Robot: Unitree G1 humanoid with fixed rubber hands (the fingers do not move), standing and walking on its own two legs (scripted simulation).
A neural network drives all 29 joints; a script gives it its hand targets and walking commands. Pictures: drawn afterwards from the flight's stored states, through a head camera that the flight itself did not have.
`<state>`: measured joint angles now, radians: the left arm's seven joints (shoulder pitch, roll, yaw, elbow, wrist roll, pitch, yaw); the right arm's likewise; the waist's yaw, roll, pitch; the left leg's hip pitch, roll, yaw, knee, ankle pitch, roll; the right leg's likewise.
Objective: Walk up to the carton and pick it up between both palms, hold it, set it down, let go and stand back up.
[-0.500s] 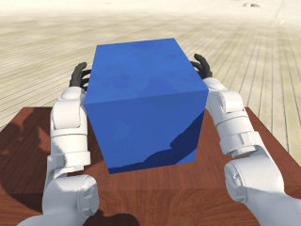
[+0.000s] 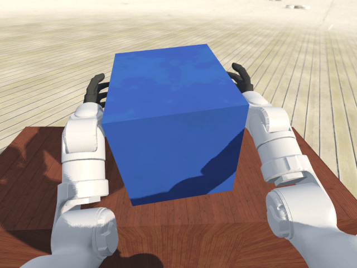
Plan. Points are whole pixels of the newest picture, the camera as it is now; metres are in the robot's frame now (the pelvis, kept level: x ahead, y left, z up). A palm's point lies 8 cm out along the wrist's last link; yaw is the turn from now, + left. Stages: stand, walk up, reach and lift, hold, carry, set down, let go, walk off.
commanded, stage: hold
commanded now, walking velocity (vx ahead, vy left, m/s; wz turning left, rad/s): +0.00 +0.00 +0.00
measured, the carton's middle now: (171, 119) +0.37 +0.00 +0.21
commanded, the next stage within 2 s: none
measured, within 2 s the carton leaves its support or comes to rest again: neither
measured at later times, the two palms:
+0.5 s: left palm (95, 111) +0.36 +0.16 +0.24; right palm (243, 100) +0.37 -0.15 +0.26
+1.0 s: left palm (96, 112) +0.35 +0.16 +0.24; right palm (243, 102) +0.36 -0.15 +0.26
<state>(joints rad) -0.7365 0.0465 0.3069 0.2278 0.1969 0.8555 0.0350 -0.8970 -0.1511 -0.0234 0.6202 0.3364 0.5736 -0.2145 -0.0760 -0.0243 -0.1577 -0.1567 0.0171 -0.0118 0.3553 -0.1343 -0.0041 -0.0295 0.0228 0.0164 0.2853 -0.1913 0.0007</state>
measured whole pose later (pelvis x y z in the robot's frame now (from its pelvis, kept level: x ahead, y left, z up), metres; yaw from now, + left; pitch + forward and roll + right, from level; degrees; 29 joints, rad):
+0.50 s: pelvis +0.00 +0.00 +0.00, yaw +0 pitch -4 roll -1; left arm -0.73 0.04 0.32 0.23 0.20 0.86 0.03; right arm -0.89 -0.16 0.00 0.62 0.36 0.58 -0.23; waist -0.07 -0.02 -0.14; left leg -0.14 0.02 -0.02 0.36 -0.14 -0.01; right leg -0.02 0.03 0.02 0.29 -0.20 0.00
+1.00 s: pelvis +0.00 -0.01 +0.00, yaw +0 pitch -4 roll -1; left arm -0.72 0.04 0.31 0.21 0.19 0.85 0.03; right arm -0.86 -0.15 -0.01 0.58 0.34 0.57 -0.22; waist -0.07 -0.02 -0.13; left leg -0.14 0.02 -0.03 0.35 -0.13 -0.01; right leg -0.02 0.03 0.01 0.29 -0.20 -0.01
